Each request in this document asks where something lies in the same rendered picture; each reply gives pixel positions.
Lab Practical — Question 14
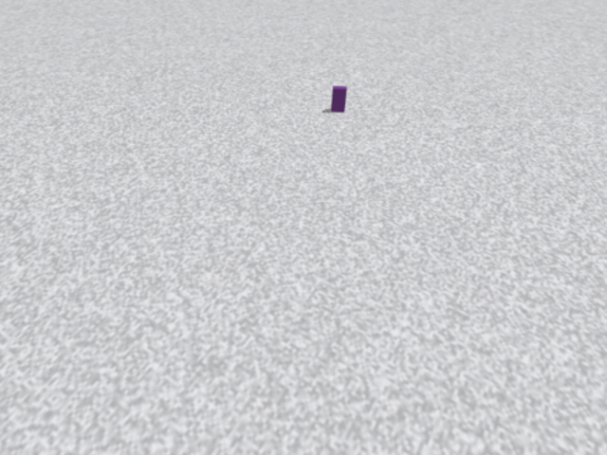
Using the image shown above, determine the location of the carton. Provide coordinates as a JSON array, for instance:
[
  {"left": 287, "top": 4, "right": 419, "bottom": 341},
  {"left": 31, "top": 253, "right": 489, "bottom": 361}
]
[{"left": 331, "top": 86, "right": 347, "bottom": 112}]

